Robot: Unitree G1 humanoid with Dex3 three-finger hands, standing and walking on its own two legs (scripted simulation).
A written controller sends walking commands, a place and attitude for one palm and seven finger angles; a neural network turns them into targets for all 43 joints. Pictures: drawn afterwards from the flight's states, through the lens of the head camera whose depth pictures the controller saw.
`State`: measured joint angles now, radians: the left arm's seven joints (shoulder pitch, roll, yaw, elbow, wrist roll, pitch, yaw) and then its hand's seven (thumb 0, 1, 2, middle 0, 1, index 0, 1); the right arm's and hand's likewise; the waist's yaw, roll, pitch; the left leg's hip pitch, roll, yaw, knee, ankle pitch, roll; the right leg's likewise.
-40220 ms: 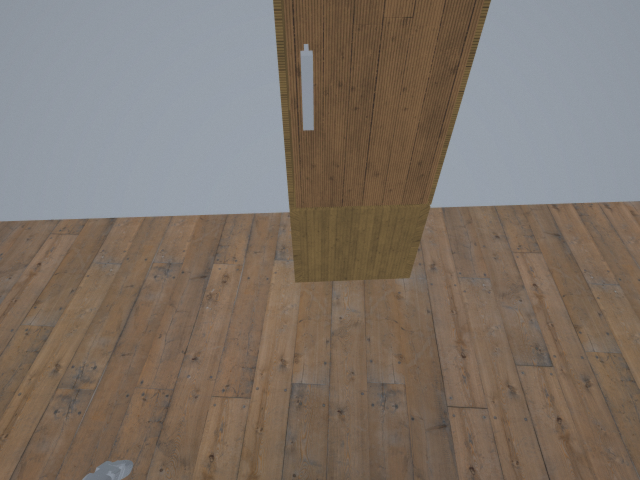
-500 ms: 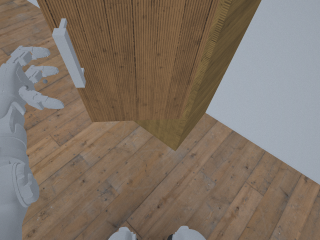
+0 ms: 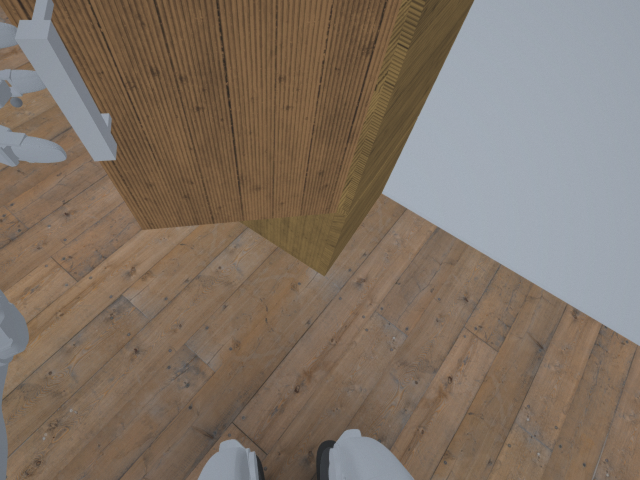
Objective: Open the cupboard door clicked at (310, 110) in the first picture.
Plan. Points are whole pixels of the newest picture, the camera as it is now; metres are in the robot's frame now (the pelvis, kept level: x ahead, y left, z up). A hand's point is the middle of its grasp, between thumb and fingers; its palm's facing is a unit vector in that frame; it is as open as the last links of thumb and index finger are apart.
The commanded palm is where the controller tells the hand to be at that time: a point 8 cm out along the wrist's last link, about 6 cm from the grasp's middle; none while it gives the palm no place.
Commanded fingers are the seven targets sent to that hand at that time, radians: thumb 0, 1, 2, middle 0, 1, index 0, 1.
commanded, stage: move the hooked fingers beside the handle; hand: left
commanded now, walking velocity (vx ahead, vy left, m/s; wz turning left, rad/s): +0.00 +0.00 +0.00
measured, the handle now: (78, 87) +0.56 +0.23 +0.09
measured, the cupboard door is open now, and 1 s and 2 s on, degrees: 42 42 42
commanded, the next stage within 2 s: slide the fingers in behind the handle in 0.72 s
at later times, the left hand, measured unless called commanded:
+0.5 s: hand (22, 108) +0.52 +0.27 +0.10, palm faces +0.04 -1.00 +0.02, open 14.0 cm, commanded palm +0.50 +0.32 +0.10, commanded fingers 0.00 -0.50 0.30 -0.30 -1.20 -0.30 -1.20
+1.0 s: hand (26, 117) +0.51 +0.27 +0.10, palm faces +0.04 -1.00 +0.01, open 14.0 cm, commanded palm +0.49 +0.30 +0.10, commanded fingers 0.00 -0.50 0.30 -0.30 -1.20 -0.30 -1.20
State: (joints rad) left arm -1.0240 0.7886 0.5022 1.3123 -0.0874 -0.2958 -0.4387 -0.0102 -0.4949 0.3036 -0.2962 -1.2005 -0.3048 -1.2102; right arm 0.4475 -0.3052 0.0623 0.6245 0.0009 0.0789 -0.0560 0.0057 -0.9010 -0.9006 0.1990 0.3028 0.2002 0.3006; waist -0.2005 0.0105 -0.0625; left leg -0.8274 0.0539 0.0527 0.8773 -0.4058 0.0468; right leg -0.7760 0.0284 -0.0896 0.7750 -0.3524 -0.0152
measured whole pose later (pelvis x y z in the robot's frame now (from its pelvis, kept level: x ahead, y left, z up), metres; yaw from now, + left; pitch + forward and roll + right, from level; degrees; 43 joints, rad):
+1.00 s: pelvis +0.00 +0.00 +0.00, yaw +1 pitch +20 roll -4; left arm -0.99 0.71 0.45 1.26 -0.11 -0.31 -0.41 -0.01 -0.50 0.30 -0.30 -1.20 -0.30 -1.20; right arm 0.42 -0.29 0.06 0.62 0.00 0.09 -0.04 0.00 -0.90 -0.90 0.20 0.30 0.20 0.30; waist -0.18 0.01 -0.07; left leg -0.84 0.05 0.03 0.91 -0.42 0.05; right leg -0.78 0.02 -0.10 0.79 -0.37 -0.01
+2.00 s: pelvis +0.00 -0.01 +0.00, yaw +1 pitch +18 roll -3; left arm -0.93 0.53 0.40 1.19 -0.10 -0.34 -0.23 -0.01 -0.50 0.30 -0.29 -1.20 -0.30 -1.20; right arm 0.42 -0.27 0.04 0.64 -0.01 0.07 0.00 0.01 -0.90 -0.90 0.20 0.30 0.20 0.30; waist -0.16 0.03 -0.09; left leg -0.79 0.05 0.05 0.88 -0.42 0.04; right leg -0.74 0.03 -0.09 0.80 -0.38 -0.02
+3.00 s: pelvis -0.01 -0.01 +0.00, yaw +2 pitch +19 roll -3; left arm -0.99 0.52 0.34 1.24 -0.11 -0.37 -0.19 0.00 0.37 0.68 -0.35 -1.29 -0.33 -1.30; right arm 0.42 -0.28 0.03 0.68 -0.01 0.03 -0.01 0.01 -0.90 -0.90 0.20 0.30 0.20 0.30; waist -0.16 0.03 -0.08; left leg -0.82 0.03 0.02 0.90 -0.41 0.04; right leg -0.77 0.01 -0.11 0.82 -0.38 -0.02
